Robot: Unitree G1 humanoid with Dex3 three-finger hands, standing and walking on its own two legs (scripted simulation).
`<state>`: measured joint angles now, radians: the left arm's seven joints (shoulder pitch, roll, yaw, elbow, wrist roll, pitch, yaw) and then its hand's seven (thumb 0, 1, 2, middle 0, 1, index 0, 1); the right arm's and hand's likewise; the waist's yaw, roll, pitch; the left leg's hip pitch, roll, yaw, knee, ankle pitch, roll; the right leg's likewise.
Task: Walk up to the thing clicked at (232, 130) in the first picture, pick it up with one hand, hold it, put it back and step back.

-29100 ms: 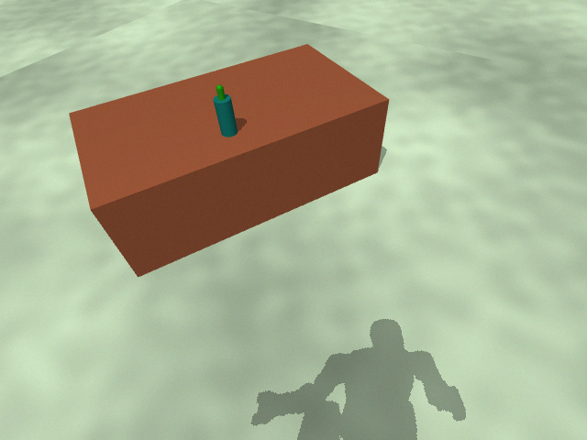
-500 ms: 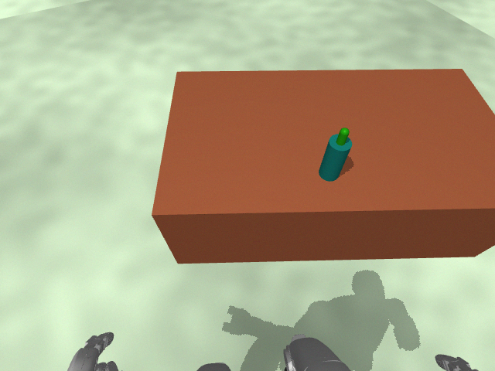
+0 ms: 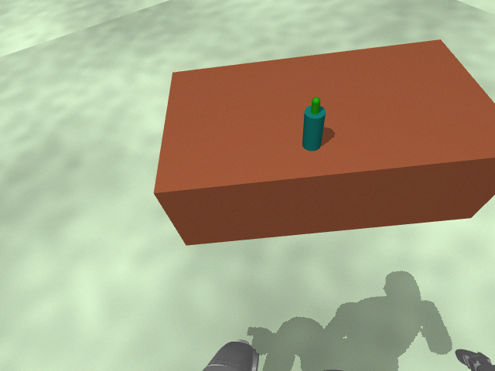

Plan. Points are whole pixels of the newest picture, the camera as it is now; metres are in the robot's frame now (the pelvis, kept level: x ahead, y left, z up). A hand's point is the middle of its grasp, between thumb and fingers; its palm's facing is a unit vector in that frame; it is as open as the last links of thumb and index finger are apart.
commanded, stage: step back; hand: right
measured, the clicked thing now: (313, 123) +0.86 -0.14 -0.24
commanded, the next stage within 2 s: stand in 1.72 s
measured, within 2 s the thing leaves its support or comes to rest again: neither
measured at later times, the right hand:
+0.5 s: hand out of the picture -0.01 -0.31 -0.15, palm faces -0.08 +0.91 -0.41, open 7.4 cm
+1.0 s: hand out of the picture -0.18 -0.30 -0.15, palm faces -0.16 +0.92 -0.35, open 7.4 cm
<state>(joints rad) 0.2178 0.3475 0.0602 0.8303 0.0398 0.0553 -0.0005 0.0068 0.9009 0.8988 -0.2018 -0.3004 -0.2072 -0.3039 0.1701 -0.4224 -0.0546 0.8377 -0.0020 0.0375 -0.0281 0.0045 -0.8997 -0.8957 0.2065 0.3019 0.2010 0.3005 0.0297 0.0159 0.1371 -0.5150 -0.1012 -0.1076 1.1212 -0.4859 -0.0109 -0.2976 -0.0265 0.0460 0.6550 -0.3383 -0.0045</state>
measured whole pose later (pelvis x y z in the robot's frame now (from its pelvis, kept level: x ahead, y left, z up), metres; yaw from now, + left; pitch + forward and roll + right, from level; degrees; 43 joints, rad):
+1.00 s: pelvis -0.28 -0.05 +0.00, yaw +7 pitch -3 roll +1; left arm 0.24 0.41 0.06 0.96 0.02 0.02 -0.01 0.01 0.90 0.90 -0.20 -0.30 -0.20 -0.30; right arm 0.21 -0.35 -0.04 0.98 -0.05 0.01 0.02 0.01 -0.90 -0.90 0.21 0.30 0.20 0.30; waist 0.02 -0.02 0.06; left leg -0.22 -0.02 -0.01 0.59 -0.32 0.02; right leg -0.37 -0.03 0.01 0.79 -0.45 -0.01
